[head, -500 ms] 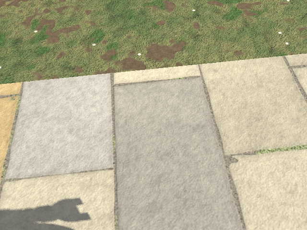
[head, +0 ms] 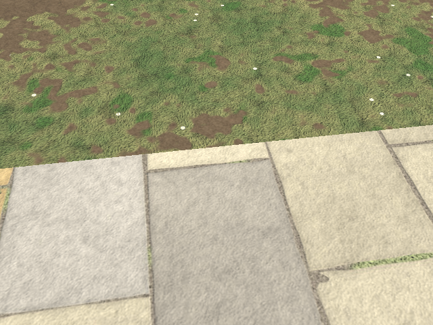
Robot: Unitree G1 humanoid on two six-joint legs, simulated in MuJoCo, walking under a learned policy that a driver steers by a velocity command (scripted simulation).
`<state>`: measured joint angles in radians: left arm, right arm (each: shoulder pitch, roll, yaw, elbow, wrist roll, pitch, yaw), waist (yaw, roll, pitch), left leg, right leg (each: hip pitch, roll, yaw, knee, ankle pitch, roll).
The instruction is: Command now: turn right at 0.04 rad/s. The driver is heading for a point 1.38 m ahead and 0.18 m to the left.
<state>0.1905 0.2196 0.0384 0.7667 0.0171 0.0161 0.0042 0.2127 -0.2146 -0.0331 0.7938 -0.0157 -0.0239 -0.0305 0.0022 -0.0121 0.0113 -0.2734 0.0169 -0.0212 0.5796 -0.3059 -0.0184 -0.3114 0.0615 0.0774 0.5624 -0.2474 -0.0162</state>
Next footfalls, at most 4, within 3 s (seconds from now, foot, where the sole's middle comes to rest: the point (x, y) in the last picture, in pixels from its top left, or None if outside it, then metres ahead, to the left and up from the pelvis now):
2.24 left None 0.47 0.12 -0.77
2.78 right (257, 247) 0.78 -0.12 -0.77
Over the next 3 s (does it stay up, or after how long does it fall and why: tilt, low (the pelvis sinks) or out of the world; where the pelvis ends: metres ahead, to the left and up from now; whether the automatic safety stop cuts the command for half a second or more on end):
stays up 0.72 -0.03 0.01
